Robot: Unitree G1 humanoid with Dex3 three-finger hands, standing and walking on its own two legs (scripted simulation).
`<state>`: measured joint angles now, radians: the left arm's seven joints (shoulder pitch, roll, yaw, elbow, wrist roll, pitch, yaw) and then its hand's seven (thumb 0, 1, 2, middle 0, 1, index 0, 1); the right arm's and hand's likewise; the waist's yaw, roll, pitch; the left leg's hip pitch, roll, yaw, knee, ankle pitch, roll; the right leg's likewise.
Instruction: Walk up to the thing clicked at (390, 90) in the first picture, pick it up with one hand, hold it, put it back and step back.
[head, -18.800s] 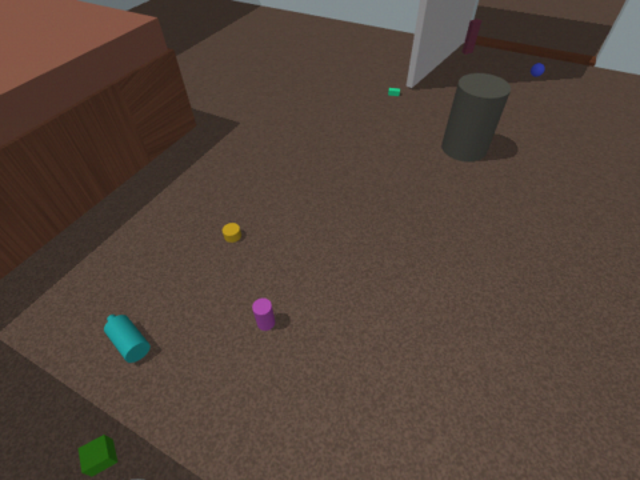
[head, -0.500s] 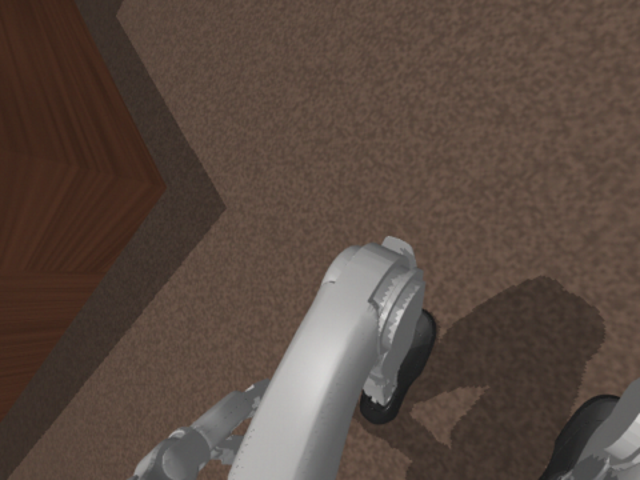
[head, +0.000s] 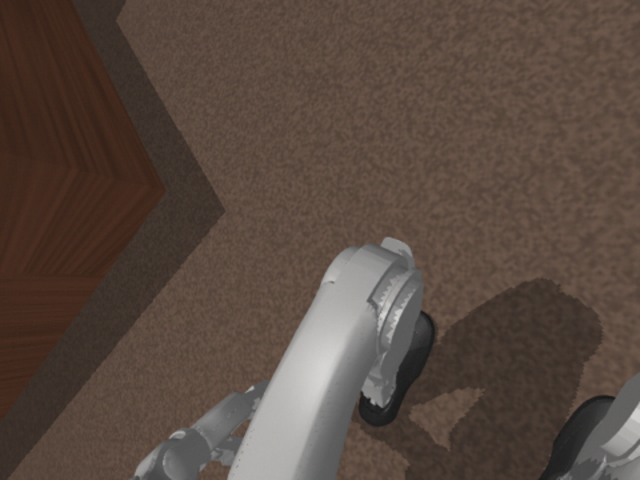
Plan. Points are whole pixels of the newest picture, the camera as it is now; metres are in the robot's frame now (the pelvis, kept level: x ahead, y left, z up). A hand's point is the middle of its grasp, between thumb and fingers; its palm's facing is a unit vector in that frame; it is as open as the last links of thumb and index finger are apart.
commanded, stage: settle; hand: right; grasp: from above
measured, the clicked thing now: out of the picture +0.46 -0.38 -0.29
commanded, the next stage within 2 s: lift in 0.76 s
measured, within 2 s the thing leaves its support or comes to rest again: leaves its support in 0.12 s
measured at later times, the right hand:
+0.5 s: hand out of the picture +0.45 -0.39 -0.18, palm faces -0.40 +0.17 -0.90, open 6.6 cm
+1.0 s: hand out of the picture +0.44 -0.39 -0.12, palm faces -0.43 +0.17 -0.89, open 6.6 cm
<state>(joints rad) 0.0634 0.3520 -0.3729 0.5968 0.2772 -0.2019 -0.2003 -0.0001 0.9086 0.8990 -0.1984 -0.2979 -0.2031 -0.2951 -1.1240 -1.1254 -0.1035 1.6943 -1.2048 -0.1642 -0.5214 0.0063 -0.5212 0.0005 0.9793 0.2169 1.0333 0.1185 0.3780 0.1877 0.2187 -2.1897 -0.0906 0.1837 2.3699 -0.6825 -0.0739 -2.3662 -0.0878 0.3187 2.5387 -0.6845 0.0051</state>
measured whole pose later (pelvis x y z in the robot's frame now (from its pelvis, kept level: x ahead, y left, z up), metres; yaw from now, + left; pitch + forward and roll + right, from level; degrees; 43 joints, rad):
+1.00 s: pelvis +0.00 +0.01 +0.02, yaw -6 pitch +32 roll +10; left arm 0.17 0.31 -0.15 0.61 0.13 0.02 -0.13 0.00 0.90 0.90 -0.20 -0.30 -0.20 -0.30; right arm -1.01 -0.87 -0.09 1.28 -1.15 -0.09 -0.15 0.00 -0.50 0.00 1.06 0.09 1.08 0.05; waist 0.25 0.02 0.02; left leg -2.21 -0.04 0.11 2.32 -0.68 -0.05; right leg -2.35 -0.07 0.20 2.40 -0.62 0.00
